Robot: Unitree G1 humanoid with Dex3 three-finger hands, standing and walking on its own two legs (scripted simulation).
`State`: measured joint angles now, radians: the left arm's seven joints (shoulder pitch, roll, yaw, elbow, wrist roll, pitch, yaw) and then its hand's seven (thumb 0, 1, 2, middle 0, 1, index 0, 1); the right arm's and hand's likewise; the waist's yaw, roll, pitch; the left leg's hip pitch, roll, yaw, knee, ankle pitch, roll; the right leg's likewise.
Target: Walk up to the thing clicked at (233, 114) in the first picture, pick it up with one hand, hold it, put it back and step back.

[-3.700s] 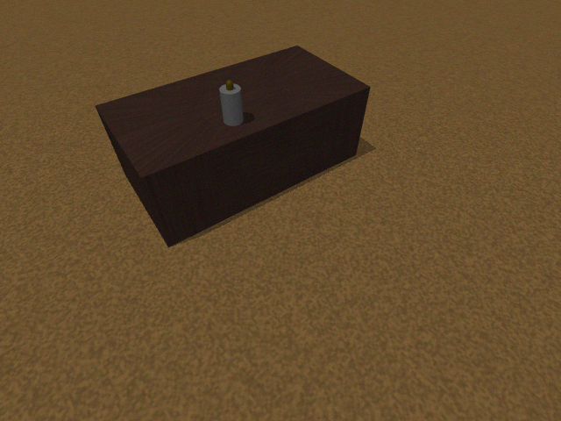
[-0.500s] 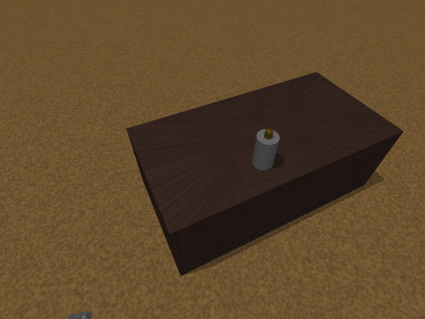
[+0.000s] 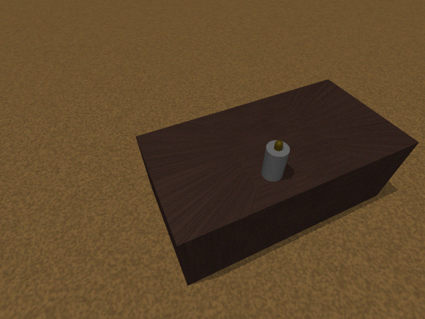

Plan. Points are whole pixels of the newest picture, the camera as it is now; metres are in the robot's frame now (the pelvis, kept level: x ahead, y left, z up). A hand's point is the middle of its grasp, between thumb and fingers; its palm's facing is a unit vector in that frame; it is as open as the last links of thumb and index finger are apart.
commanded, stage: walk up
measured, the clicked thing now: (275, 158) +0.73 -0.20 -0.27
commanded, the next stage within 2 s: stand in 1.18 s
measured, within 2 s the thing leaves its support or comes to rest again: neither
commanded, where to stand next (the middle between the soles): +0.06 -0.01 m, yaw -1 degrees
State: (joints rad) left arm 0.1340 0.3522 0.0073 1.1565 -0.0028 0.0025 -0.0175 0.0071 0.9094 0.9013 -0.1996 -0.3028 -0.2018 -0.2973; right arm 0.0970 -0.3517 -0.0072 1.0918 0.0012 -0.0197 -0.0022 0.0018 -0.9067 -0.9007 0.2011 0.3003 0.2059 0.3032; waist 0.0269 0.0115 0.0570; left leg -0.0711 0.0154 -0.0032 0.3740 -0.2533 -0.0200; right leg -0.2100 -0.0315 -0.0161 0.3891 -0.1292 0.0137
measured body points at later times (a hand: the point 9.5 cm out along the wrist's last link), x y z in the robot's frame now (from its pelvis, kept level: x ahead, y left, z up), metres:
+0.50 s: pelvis +0.01 -0.02 +0.00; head +0.02 -0.02 +0.45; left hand +0.10 +0.28 -0.13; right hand +0.08 -0.32 -0.13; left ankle -0.03 +0.13 -0.74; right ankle +0.05 -0.13 -0.74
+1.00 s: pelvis +0.01 -0.01 +0.00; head +0.02 +0.00 +0.45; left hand +0.09 +0.29 -0.13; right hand +0.07 -0.31 -0.13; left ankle -0.03 +0.13 -0.74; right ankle +0.05 -0.13 -0.74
